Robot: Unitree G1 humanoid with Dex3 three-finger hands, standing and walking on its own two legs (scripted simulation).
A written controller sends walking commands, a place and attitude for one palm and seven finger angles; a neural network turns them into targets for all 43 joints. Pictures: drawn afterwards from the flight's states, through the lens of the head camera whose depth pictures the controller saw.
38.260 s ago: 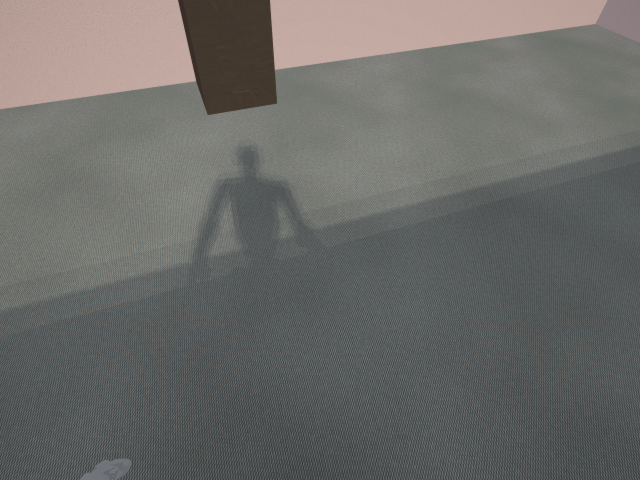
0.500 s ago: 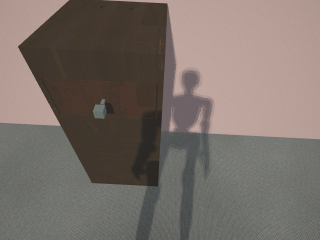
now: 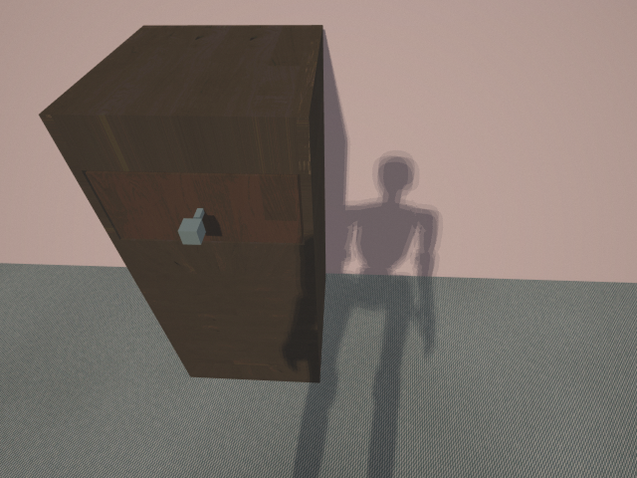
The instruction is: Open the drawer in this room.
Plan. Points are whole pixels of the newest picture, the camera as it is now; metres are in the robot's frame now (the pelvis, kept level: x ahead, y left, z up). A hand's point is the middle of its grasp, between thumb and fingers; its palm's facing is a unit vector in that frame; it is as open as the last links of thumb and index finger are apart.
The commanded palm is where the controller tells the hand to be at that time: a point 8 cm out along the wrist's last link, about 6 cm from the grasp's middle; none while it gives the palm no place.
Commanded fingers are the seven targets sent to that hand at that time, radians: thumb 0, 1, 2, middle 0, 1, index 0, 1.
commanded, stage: raise the hand with hooked fingers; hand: left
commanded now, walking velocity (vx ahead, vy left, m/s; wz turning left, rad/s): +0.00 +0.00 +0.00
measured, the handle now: (195, 224) +0.55 +0.27 -0.02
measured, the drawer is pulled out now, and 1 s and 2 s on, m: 0.00 0.00 0.00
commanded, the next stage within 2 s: move the hooked fingers above the handle in 1.98 s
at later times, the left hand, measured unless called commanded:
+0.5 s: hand (195, 454) +0.17 +0.17 -0.05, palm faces -0.08 -0.31 -0.95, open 8.5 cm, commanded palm +0.14 +0.21 -0.01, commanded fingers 0.00 0.39 0.68 -0.24 -0.63 -0.24 -0.63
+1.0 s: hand (158, 374) +0.25 +0.23 +0.00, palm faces -0.01 -0.13 -0.99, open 11.5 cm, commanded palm +0.23 +0.23 +0.07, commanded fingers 0.00 -0.20 0.43 -0.28 -1.00 -0.28 -1.00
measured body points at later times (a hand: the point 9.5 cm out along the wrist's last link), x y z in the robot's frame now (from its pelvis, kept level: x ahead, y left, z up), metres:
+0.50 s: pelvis -0.01 -0.01 -0.03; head +0.00 -0.02 +0.42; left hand +0.17 +0.19 +0.00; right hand +0.21 -0.26 -0.08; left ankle +0.00 +0.12 -0.74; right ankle +0.01 -0.08 -0.74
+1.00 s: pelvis +0.01 +0.02 -0.02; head +0.04 -0.01 +0.43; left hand +0.24 +0.23 +0.05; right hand +0.19 -0.20 -0.13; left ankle +0.00 +0.12 -0.74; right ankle +0.01 -0.08 -0.74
